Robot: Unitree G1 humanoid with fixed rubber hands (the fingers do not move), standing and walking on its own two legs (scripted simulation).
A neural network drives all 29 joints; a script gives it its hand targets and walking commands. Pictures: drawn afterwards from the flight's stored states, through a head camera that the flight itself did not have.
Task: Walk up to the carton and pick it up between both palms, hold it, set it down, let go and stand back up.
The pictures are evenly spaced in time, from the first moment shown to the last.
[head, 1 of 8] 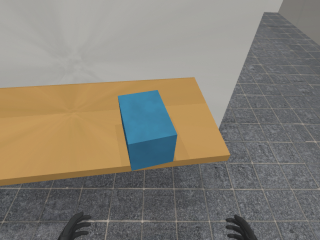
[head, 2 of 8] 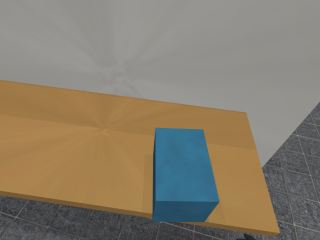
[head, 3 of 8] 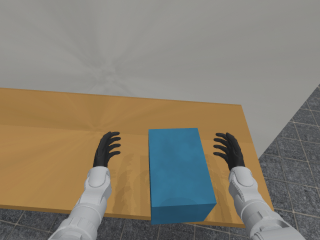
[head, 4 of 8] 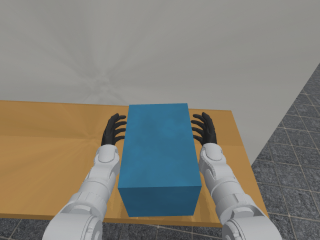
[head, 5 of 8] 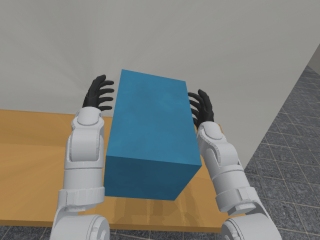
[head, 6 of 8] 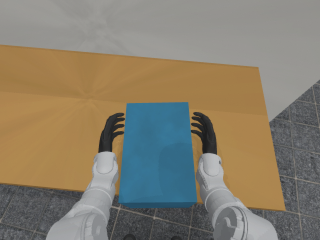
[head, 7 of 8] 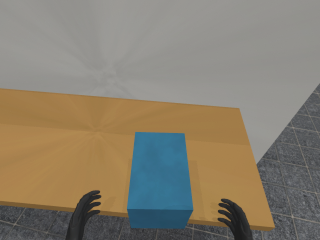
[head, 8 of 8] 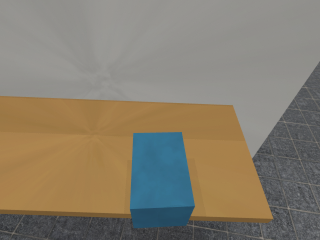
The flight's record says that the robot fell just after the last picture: no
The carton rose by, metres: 0.29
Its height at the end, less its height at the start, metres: +0.00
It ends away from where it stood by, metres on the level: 0.05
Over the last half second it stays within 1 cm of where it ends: yes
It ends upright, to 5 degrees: yes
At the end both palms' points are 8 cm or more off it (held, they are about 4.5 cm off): yes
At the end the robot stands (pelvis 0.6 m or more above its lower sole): yes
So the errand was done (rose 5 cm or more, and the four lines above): yes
